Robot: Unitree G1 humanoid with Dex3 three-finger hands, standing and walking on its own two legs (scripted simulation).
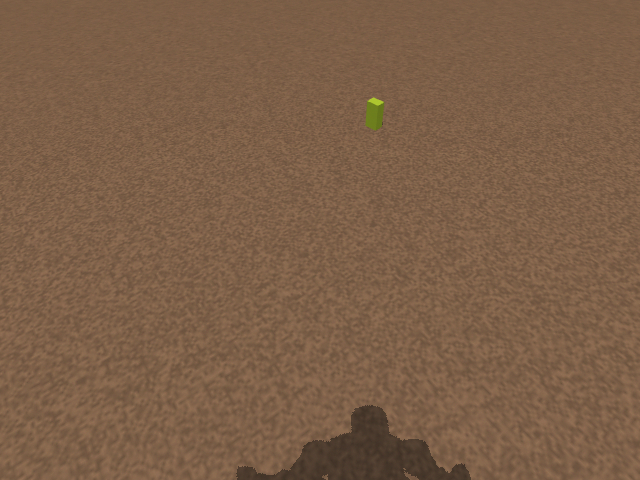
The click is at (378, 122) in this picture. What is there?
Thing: carton on end
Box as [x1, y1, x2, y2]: [365, 97, 383, 130]
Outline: 373,97 367,101 365,125 375,130 381,126 383,102
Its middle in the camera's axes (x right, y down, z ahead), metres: +0.31 -0.71 +2.24
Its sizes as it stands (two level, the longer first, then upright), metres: 0.079 0.056 0.156
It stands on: the floor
